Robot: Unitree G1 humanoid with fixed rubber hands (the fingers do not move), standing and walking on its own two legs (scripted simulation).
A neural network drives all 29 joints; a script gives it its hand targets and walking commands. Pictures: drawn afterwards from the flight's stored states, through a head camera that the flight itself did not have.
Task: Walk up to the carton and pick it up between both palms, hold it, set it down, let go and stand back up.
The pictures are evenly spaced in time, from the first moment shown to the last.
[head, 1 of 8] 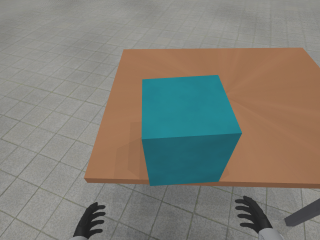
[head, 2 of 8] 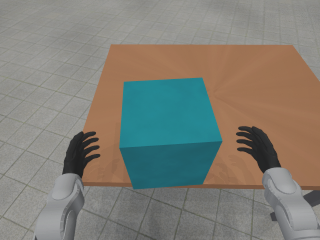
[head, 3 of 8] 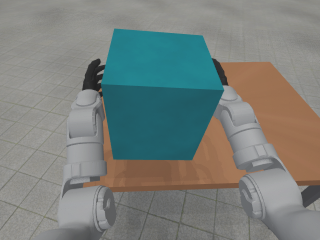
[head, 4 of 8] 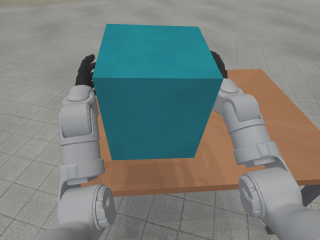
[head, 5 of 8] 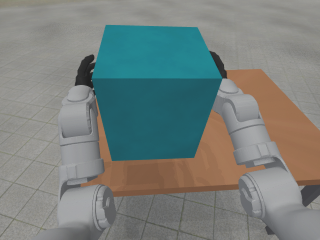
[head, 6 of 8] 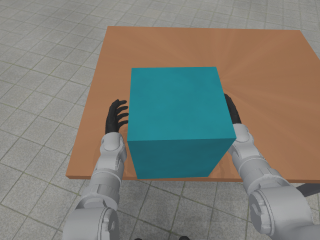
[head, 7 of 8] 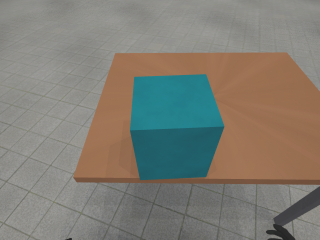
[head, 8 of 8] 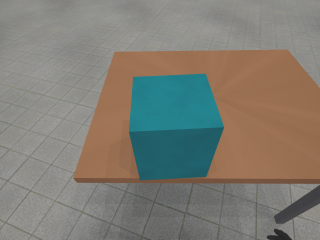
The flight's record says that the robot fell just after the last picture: no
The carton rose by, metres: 0.21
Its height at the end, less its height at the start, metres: +0.00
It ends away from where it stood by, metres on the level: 0.01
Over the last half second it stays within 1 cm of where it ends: yes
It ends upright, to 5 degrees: yes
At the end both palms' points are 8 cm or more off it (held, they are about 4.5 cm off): yes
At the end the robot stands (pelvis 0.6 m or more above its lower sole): yes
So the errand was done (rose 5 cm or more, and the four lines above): yes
